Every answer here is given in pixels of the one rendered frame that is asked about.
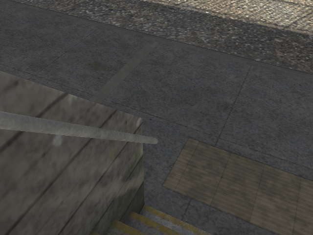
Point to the stairs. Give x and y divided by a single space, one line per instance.
152 222

